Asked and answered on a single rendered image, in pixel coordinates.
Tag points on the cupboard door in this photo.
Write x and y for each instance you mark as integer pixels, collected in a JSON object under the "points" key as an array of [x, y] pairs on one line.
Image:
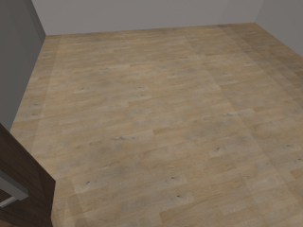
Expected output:
{"points": [[17, 163]]}

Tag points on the handle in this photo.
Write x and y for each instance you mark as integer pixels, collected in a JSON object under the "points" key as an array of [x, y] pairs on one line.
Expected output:
{"points": [[17, 191]]}

